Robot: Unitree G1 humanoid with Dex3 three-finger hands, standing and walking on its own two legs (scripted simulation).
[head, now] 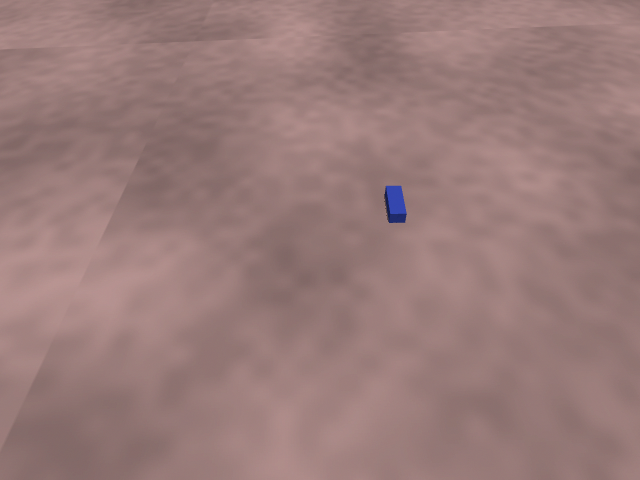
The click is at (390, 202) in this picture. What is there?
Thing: lying carton
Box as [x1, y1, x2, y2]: [385, 186, 406, 222]
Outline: 386,186 385,199 389,222 404,222 406,213 401,187
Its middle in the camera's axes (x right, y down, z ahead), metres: +0.34 -0.17 +1.83
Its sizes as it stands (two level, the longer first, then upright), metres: 0.201 0.075 0.057
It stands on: the floor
